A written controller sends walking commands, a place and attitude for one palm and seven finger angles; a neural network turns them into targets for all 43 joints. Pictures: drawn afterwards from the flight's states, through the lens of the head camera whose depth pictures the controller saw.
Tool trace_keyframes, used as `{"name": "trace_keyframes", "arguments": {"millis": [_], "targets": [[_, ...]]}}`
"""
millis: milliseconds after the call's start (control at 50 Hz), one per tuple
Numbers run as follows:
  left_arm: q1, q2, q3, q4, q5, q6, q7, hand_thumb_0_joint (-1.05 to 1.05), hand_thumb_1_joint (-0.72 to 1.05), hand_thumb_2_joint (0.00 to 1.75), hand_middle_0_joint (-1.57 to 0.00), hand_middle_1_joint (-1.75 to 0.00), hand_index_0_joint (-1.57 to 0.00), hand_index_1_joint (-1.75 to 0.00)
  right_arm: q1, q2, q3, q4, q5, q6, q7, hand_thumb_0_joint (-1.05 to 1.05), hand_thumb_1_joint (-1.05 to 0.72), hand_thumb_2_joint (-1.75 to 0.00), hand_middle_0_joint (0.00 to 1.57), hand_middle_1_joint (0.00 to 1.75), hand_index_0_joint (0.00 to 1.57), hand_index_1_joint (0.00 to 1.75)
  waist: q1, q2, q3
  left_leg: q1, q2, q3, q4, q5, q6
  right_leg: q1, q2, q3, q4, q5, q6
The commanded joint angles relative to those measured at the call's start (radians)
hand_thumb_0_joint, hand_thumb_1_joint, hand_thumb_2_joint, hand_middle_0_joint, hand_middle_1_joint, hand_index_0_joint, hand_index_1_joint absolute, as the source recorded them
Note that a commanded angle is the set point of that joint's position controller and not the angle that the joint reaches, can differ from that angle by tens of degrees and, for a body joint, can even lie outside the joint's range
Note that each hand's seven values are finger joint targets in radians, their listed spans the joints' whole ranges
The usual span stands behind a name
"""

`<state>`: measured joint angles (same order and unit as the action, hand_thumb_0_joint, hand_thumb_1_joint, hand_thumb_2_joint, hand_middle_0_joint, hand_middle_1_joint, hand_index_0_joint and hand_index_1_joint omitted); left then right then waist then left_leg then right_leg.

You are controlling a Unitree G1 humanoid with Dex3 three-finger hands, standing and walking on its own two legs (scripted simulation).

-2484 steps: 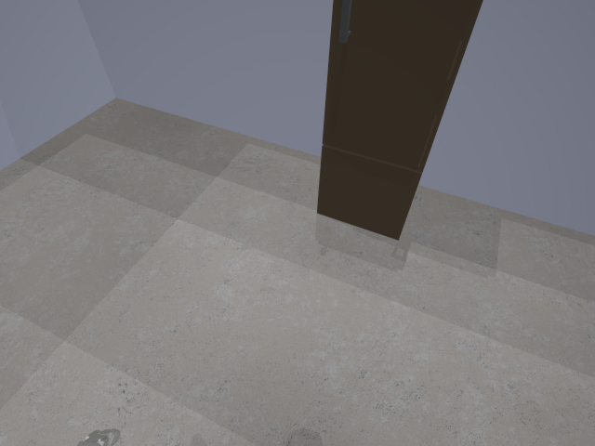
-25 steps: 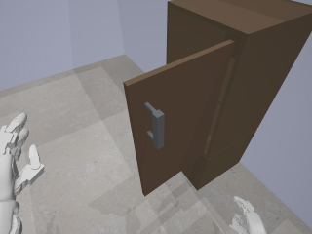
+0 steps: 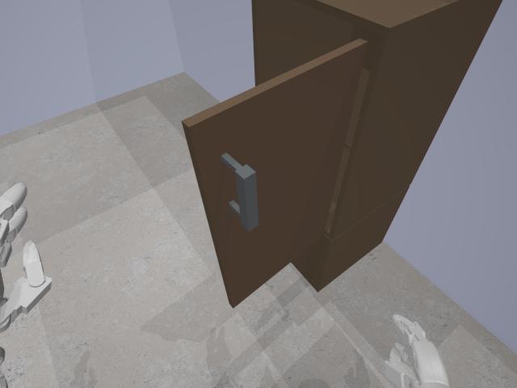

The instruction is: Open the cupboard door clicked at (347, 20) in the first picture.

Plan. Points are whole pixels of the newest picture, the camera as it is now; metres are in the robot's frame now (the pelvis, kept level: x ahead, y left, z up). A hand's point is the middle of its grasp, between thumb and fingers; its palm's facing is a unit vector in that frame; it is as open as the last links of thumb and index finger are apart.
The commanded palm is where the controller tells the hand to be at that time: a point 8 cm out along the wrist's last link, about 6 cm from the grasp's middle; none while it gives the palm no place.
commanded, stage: step back with the hand held close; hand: left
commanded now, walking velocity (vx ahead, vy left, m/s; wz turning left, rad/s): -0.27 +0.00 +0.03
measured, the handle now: (239, 192) +0.38 +0.06 +0.11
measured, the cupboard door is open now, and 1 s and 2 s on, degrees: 94 94 94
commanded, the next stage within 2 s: stop stepping back and stand still in 0.78 s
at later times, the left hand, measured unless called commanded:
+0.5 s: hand out of the picture +0.10 +0.28 +0.15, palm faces +0.48 -0.73 -0.48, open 7.4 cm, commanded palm +0.04 +0.32 +0.17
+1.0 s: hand out of the picture +0.00 +0.27 +0.16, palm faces +0.44 -0.79 -0.42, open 7.5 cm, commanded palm -0.06 +0.31 +0.17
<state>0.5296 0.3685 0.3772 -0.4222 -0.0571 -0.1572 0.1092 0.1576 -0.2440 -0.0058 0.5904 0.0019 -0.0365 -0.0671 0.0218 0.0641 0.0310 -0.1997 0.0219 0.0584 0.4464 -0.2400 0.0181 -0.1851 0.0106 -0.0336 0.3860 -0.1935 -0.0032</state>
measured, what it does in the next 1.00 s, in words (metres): walks backwards: right foot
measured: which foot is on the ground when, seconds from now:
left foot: down 0.00-1.00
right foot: down 0.00-0.70, up 0.72-0.98, down 1.00-1.00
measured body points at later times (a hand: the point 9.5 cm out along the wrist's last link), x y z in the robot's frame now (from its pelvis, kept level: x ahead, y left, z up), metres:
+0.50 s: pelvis -0.09 +0.01 -0.02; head -0.07 +0.02 +0.43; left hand +0.07 +0.32 +0.18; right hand +0.08 -0.22 -0.10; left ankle +0.00 +0.10 -0.74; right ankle -0.04 -0.12 -0.74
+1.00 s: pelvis -0.21 +0.01 -0.02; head -0.18 +0.03 +0.43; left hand -0.03 +0.31 +0.18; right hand -0.01 -0.20 -0.09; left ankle -0.03 +0.11 -0.74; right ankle -0.33 -0.11 -0.74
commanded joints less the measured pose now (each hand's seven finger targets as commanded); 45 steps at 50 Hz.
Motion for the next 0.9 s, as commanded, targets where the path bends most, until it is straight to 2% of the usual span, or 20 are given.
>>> {"name": "trace_keyframes", "arguments": {"millis": [0,120,240,300,360,400,460,540,580,620,640,660,680,700,720,740,760,780,820,880], "targets": [[0.012,0.227,0.163,-0.237,0.004,-0.059,0.029,0.00,0.90,0.90,-0.20,-0.30,-0.20,-0.30,-0.084,-0.099,-0.050,-0.171,0.007,-0.030,-0.019,0.00,-0.90,-0.90,0.20,0.30,0.20,0.30,-0.001,-0.040,-0.201,0.046,0.065,-0.067,-0.013,0.376,0.004,0.053,-0.085,0.064,0.034,0.396,0.004],[0.049,0.225,0.173,-0.283,0.007,-0.067,0.048,0.00,0.90,0.90,-0.20,-0.30,-0.20,-0.30,-0.065,-0.092,-0.053,-0.190,0.009,-0.028,-0.022,0.00,-0.90,-0.90,0.20,0.30,0.20,0.30,-0.008,-0.030,-0.187,-0.068,0.076,-0.087,-0.008,0.247,0.009,0.038,-0.090,0.091,0.072,0.296,-0.002],[0.047,0.216,0.176,-0.296,0.020,-0.090,0.065,0.00,0.90,0.90,-0.20,-0.30,-0.20,-0.30,-0.047,-0.101,-0.052,-0.189,0.007,-0.051,-0.022,0.00,-0.90,-0.90,0.20,0.30,0.20,0.30,-0.017,-0.010,-0.124,-0.229,0.092,-0.129,-0.050,-0.085,0.031,-0.007,-0.081,0.114,0.074,0.015,-0.005],[0.011,0.219,0.187,-0.320,0.038,-0.112,0.072,0.00,0.90,0.90,-0.20,-0.30,-0.20,-0.30,-0.047,-0.118,-0.052,-0.195,0.002,-0.074,-0.027,0.00,-0.90,-0.90,0.20,0.30,0.20,0.30,-0.014,0.084,-0.095,-0.402,0.132,-0.184,-0.139,-0.304,0.058,0.077,-0.038,0.084,0.162,-0.072,0.008],[-0.011,0.202,0.193,-0.305,0.057,-0.128,0.074,0.00,0.90,0.90,-0.20,-0.30,-0.20,-0.30,-0.029,-0.118,-0.051,-0.198,0.000,-0.098,-0.028,0.00,-0.90,-0.90,0.20,0.30,0.20,0.30,-0.008,0.146,-0.084,-0.568,0.202,-0.258,-0.229,-0.429,0.092,0.202,0.017,0.043,0.352,-0.021,0.022],[-0.022,0.224,0.213,-0.294,0.059,-0.139,0.071,0.00,0.90,0.90,-0.20,-0.30,-0.20,-0.30,-0.033,-0.113,-0.055,-0.195,-0.001,-0.114,-0.028,0.00,-0.90,-0.90,0.20,0.30,0.20,0.30,-0.006,0.117,-0.080,-0.571,0.209,-0.270,-0.206,-0.428,0.103,0.194,0.024,0.064,0.364,-0.028,0.020],[-0.024,0.199,0.178,-0.285,0.036,-0.148,0.064,0.00,0.90,0.90,-0.20,-0.30,-0.20,-0.30,-0.012,-0.097,-0.049,-0.163,-0.004,-0.132,-0.017,0.00,-0.90,-0.90,0.20,0.30,0.20,0.30,-0.026,-0.005,-0.085,-0.340,0.113,-0.190,-0.062,-0.234,0.048,-0.010,-0.032,0.150,0.165,0.017,-0.014],[-0.057,0.207,0.151,-0.311,0.032,-0.142,0.072,0.00,0.90,0.90,-0.20,-0.30,-0.20,-0.30,-0.003,-0.088,-0.056,-0.127,-0.003,-0.127,-0.011,0.00,-0.90,-0.90,0.20,0.30,0.20,0.30,-0.034,-0.159,-0.109,-0.057,-0.014,-0.078,0.285,-0.148,-0.021,-0.339,-0.202,0.312,-0.096,-0.218,-0.098],[-0.067,0.227,0.166,-0.301,0.033,-0.135,0.081,0.00,0.90,0.90,-0.20,-0.30,-0.20,-0.30,-0.018,-0.070,-0.049,-0.116,-0.007,-0.115,-0.009,0.00,-0.90,-0.90,0.20,0.30,0.20,0.30,-0.035,-0.199,-0.115,-0.038,-0.024,-0.072,0.342,-0.105,-0.023,-0.365,-0.241,0.291,-0.094,-0.130,-0.110],[-0.058,0.239,0.183,-0.296,0.029,-0.128,0.084,0.00,0.90,0.90,-0.20,-0.30,-0.20,-0.30,-0.030,-0.068,-0.046,-0.117,-0.002,-0.105,-0.014,0.00,-0.90,-0.90,0.20,0.30,0.20,0.30,-0.037,-0.152,-0.097,-0.044,-0.003,-0.100,0.188,-0.084,-0.016,-0.336,-0.191,0.228,-0.030,-0.060,-0.079],[-0.065,0.239,0.187,-0.308,0.028,-0.131,0.082,0.00,0.90,0.90,-0.20,-0.30,-0.20,-0.30,-0.041,-0.084,-0.046,-0.127,-0.001,-0.103,-0.019,0.00,-0.90,-0.90,0.20,0.30,0.20,0.30,-0.033,-0.072,-0.074,-0.095,0.028,-0.143,0.073,-0.087,-0.002,-0.309,-0.121,0.181,0.019,-0.095,-0.043],[-0.068,0.249,0.199,-0.329,0.028,-0.144,0.080,0.00,0.90,0.90,-0.20,-0.30,-0.20,-0.30,-0.052,-0.098,-0.045,-0.139,0.002,-0.107,-0.023,0.00,-0.90,-0.90,0.20,0.30,0.20,0.30,-0.027,0.060,-0.069,-0.196,0.098,-0.223,-0.052,-0.181,0.023,-0.245,-0.052,0.130,0.116,-0.176,-0.010],[-0.048,0.247,0.224,-0.326,0.035,-0.155,0.077,0.00,0.90,0.90,-0.20,-0.30,-0.20,-0.30,-0.062,-0.115,-0.048,-0.152,-0.004,-0.118,-0.026,0.00,-0.90,-0.90,0.20,0.30,0.20,0.30,-0.018,0.223,-0.085,-0.410,0.225,-0.368,-0.258,-0.426,0.074,-0.042,0.043,0.060,0.343,-0.210,0.020],[-0.055,0.252,0.234,-0.324,0.047,-0.164,0.075,0.00,0.90,0.90,-0.20,-0.30,-0.20,-0.30,-0.072,-0.120,-0.056,-0.156,-0.012,-0.129,-0.031,0.00,-0.90,-0.90,0.20,0.30,0.20,0.30,-0.015,0.311,-0.109,-0.593,0.330,-0.502,-0.412,-0.596,0.135,0.126,0.103,0.049,0.639,-0.212,0.029],[-0.049,0.252,0.238,-0.320,0.040,-0.164,0.072,0.00,0.90,0.90,-0.20,-0.30,-0.20,-0.30,-0.034,-0.096,-0.064,-0.143,-0.021,-0.138,-0.027,0.00,-0.90,-0.90,0.20,0.30,0.20,0.30,-0.023,0.222,-0.131,-0.534,0.346,-0.492,-0.404,-0.491,0.144,0.057,0.100,0.084,0.793,-0.267,0.021],[-0.058,0.243,0.221,-0.321,0.034,-0.161,0.070,0.00,0.90,0.90,-0.20,-0.30,-0.20,-0.30,-0.039,-0.089,-0.068,-0.130,-0.019,-0.148,-0.014,0.00,-0.90,-0.90,0.20,0.30,0.20,0.30,-0.013,0.102,-0.143,-0.407,0.320,-0.449,-0.322,-0.355,0.144,-0.043,0.082,0.106,0.796,-0.296,0.011],[-0.034,0.225,0.206,-0.319,0.023,-0.154,0.073,0.00,0.90,0.90,-0.20,-0.30,-0.20,-0.30,-0.042,-0.087,-0.072,-0.119,-0.016,-0.159,-0.007,0.00,-0.90,-0.90,0.20,0.30,0.20,0.30,-0.007,0.054,-0.163,-0.262,0.288,-0.368,-0.269,-0.246,0.131,-0.134,0.065,0.094,0.753,-0.304,0.010],[-0.006,0.202,0.180,-0.318,0.013,-0.146,0.076,0.00,0.90,0.90,-0.20,-0.30,-0.20,-0.30,-0.042,-0.084,-0.069,-0.111,-0.013,-0.165,-0.001,0.00,-0.90,-0.90,0.20,0.30,0.20,0.30,-0.006,0.059,-0.182,-0.188,0.271,-0.322,-0.260,-0.195,0.116,-0.157,0.057,0.073,0.700,-0.318,0.009],[-0.023,0.171,0.128,-0.322,0.008,-0.132,0.078,0.00,0.90,0.90,-0.20,-0.30,-0.20,-0.30,-0.041,-0.079,-0.056,-0.093,-0.015,-0.166,0.005,0.00,-0.90,-0.90,0.20,0.30,0.20,0.30,-0.015,0.136,-0.166,-0.166,0.244,-0.276,-0.310,-0.207,0.082,-0.116,0.061,0.029,0.586,-0.340,0.003],[-0.067,0.188,0.114,-0.332,-0.001,-0.125,0.077,0.00,0.90,0.90,-0.20,-0.30,-0.20,-0.30,-0.029,-0.081,-0.045,-0.085,-0.014,-0.170,0.011,0.00,-0.90,-0.90,0.20,0.30,0.20,0.30,-0.016,0.195,-0.195,-0.110,0.193,-0.212,-0.349,-0.240,0.017,-0.021,0.090,-0.035,0.333,-0.398,-0.022]]}}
